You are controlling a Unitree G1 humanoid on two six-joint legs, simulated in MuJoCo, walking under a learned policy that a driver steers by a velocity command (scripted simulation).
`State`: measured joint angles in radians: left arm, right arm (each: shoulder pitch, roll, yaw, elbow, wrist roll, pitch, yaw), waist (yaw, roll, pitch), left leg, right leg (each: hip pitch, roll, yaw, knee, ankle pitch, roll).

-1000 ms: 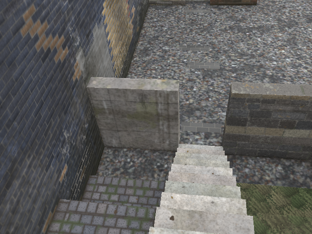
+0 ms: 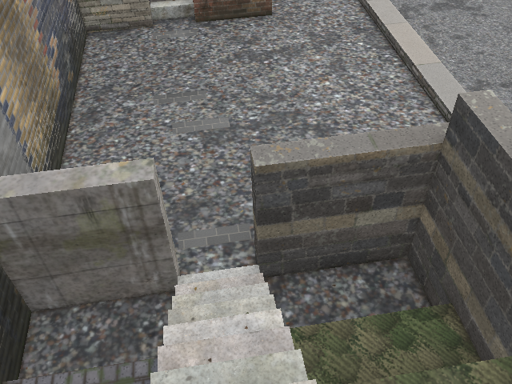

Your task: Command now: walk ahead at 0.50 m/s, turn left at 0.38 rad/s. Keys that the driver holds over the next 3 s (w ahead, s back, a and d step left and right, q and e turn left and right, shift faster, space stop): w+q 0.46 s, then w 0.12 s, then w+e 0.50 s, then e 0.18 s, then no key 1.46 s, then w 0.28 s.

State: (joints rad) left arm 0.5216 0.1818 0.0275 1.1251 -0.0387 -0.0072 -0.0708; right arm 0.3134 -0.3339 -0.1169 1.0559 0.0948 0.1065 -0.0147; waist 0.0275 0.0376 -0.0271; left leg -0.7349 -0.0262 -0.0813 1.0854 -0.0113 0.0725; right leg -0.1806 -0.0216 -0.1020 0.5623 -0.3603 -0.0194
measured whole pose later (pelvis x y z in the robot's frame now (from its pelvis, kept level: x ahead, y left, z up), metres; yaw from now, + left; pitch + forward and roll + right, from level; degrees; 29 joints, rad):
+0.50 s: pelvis +0.21 +0.14 -0.22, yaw +18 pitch +0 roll -1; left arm 0.22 0.35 0.06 0.97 -0.09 0.06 0.01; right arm 0.38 -0.24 -0.07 1.02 0.04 0.03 0.07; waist 0.01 -0.03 0.07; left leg -0.30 -0.09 -0.05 0.70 -0.40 0.09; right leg -0.75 -0.09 0.00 1.58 -0.54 -0.01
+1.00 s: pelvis +0.52 +0.20 -0.43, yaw +13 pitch +0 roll -1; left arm 0.45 0.23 0.11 1.18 -0.11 -0.05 0.01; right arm 0.37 -0.23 0.03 1.04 0.07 -0.03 -0.02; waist 0.03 0.09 -0.02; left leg -0.46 -0.02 0.05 1.86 -0.79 0.02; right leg -0.37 0.13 0.07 0.79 -0.31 -0.07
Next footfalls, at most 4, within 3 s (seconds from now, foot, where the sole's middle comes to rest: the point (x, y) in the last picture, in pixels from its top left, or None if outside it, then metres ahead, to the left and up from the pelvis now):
0.32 left None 0.21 0.21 -0.97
0.94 right None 0.58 0.12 -1.18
1.18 left None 0.70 0.35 -1.38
1.48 right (260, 380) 0.94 0.09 -1.59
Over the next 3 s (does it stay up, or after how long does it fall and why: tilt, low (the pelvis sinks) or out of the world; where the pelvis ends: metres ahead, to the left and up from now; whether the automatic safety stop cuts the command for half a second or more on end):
stays up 1.20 0.29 -1.06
